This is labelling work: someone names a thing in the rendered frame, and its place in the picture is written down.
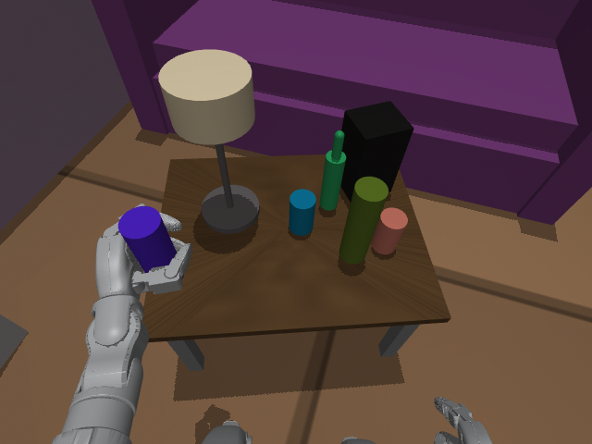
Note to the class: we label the left robot arm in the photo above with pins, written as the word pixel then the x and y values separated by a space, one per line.
pixel 107 395

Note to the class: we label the coffee table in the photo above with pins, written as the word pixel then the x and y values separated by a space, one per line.
pixel 267 280

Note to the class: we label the left robot hand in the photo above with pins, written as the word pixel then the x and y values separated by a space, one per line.
pixel 117 271

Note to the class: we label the sofa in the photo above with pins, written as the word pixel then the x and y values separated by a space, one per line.
pixel 499 92

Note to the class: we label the desk lamp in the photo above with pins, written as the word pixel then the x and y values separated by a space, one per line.
pixel 209 99

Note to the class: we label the right robot hand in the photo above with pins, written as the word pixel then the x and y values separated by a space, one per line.
pixel 469 430

